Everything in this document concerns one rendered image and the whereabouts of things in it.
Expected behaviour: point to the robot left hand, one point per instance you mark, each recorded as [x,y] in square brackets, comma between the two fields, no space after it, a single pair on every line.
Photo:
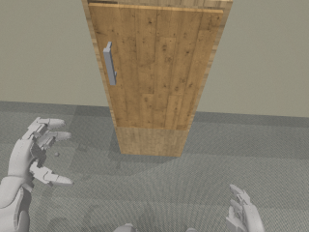
[25,152]

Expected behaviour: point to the handle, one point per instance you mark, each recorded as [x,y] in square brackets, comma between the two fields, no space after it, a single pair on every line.
[109,64]

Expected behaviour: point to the cupboard door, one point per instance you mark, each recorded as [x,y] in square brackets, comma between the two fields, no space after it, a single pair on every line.
[160,55]

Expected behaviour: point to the robot right hand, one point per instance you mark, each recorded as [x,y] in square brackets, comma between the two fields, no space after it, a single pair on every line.
[249,218]

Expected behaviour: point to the robot left forearm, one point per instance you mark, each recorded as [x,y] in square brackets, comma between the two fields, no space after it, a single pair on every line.
[15,200]

